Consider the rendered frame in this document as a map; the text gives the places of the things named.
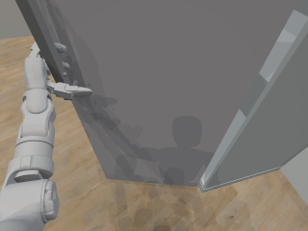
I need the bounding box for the handle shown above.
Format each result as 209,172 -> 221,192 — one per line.
15,0 -> 79,101

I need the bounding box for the robot left forearm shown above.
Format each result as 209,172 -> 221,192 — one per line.
0,89 -> 56,198

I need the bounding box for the left robot upper arm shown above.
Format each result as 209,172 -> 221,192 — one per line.
0,178 -> 60,231

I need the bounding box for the robot left hand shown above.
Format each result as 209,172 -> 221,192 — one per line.
24,42 -> 92,100

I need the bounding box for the fridge door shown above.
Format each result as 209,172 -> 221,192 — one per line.
37,0 -> 299,187

